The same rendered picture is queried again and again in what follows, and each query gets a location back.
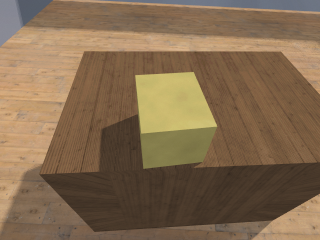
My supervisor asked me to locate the carton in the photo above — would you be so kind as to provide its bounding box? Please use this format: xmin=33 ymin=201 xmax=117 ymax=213
xmin=135 ymin=72 xmax=218 ymax=169

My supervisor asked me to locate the pedestal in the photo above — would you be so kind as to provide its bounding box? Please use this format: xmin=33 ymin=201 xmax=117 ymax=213
xmin=39 ymin=51 xmax=320 ymax=232

